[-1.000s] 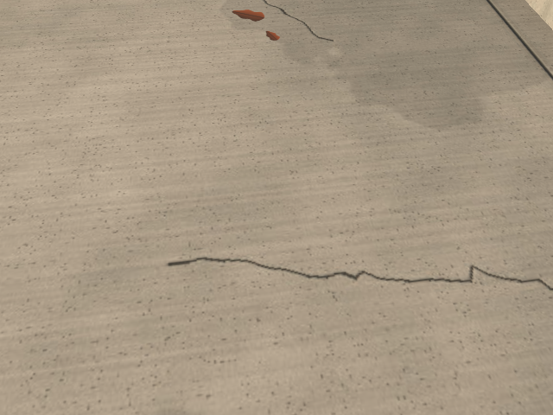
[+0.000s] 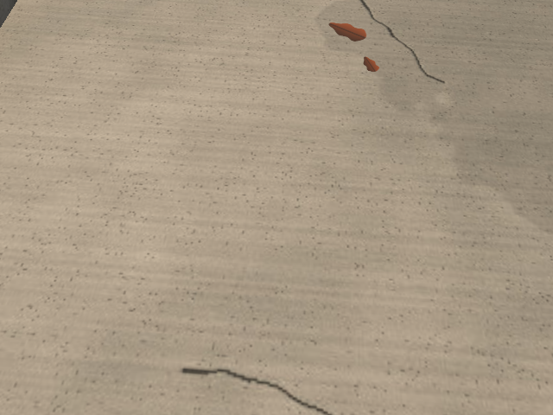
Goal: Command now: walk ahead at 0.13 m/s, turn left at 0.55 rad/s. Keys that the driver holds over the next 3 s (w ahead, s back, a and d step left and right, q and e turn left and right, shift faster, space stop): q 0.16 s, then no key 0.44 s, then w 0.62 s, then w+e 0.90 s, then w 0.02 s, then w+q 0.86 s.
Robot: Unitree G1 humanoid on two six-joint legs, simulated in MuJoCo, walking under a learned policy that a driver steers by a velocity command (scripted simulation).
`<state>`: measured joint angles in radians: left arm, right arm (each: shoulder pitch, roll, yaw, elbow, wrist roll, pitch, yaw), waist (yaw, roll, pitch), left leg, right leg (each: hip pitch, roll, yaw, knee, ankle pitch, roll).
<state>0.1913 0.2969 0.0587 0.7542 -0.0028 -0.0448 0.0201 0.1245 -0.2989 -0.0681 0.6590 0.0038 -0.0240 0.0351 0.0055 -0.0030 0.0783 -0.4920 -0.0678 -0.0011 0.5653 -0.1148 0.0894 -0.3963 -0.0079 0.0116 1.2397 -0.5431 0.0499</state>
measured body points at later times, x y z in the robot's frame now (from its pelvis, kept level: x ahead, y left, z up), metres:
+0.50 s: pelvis +0.08 -0.05 +0.01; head +0.10 -0.06 +0.46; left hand +0.16 +0.24 -0.09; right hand +0.30 -0.27 -0.09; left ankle +0.09 +0.07 -0.71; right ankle +0.12 -0.17 -0.72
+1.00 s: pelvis +0.18 -0.04 +0.01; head +0.19 -0.05 +0.46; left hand +0.24 +0.24 -0.09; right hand +0.30 -0.29 -0.12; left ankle +0.07 +0.08 -0.69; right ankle +0.15 -0.15 -0.72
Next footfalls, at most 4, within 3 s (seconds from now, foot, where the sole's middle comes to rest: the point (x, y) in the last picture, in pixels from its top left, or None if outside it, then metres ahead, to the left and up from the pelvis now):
0.38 right None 0.17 -0.15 -0.76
1.34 left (215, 377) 0.49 0.16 -0.76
1.90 right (325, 272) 0.77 -0.11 -0.76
2.42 left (280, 169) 1.12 0.01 -0.76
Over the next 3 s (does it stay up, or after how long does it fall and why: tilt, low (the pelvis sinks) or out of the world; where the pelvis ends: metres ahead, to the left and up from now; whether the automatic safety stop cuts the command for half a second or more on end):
stays up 1.26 -0.12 0.01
